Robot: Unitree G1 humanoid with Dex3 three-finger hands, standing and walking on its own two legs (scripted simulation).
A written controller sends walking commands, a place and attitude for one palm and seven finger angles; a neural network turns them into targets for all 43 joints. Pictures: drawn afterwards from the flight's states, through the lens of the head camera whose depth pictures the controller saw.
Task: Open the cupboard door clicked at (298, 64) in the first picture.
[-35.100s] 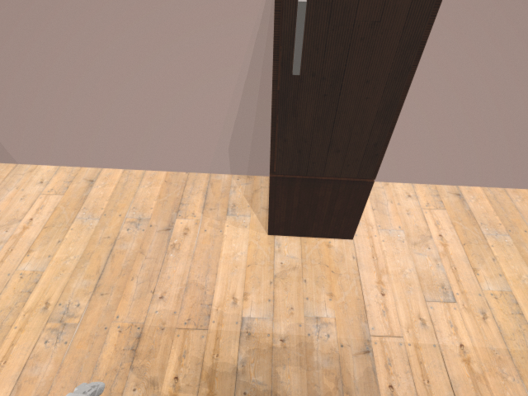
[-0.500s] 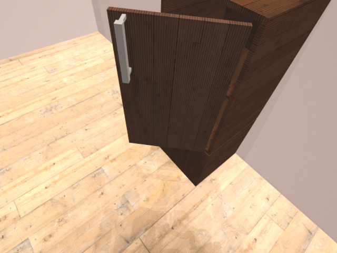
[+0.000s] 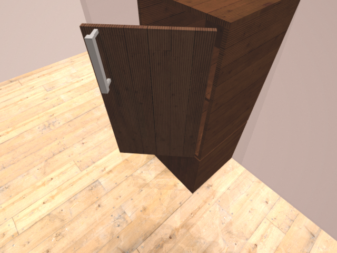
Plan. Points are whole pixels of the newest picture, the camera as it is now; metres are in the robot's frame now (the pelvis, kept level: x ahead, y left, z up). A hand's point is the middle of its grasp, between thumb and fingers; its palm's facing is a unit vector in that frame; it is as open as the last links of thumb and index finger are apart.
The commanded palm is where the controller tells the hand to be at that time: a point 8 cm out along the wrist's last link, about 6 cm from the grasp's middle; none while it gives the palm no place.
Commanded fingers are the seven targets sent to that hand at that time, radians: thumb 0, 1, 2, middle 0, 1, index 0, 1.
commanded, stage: come to a stop and stand still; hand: left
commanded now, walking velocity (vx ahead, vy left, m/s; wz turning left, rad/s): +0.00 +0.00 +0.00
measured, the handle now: (100, 63) +0.57 +0.22 +0.15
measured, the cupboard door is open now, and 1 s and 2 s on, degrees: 44 44 44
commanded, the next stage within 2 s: look again from close up in 0.60 s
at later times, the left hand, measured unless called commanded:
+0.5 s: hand out of the picture +0.00 +0.15 -0.18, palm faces +0.06 -0.98 -0.16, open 7.4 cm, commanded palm none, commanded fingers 0.00 0.90 0.90 -0.20 -0.30 -0.20 -0.30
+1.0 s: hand out of the picture +0.05 +0.24 -0.17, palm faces +0.03 -0.96 -0.28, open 7.4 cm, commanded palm none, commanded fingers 0.00 0.90 0.90 -0.20 -0.30 -0.20 -0.30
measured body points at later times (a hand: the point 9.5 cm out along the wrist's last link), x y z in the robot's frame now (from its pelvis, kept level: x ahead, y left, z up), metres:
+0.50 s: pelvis +0.03 +0.00 +0.00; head +0.05 -0.01 +0.45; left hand +0.00 +0.20 -0.16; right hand +0.03 -0.23 -0.16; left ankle +0.02 +0.15 -0.74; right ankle -0.07 -0.10 -0.74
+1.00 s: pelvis +0.01 +0.04 -0.01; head +0.01 +0.04 +0.44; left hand +0.05 +0.29 -0.15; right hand +0.09 -0.22 -0.14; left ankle +0.02 +0.15 -0.74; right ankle -0.07 -0.10 -0.73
